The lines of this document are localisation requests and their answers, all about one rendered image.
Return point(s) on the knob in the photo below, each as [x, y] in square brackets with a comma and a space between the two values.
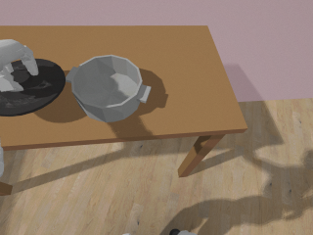
[22, 77]

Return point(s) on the table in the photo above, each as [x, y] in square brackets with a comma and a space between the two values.
[191, 94]

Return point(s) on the lid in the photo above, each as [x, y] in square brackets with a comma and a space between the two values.
[42, 91]

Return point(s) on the left robot hand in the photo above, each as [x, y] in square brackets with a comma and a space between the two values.
[11, 50]

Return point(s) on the pot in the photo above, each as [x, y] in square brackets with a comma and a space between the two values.
[108, 88]

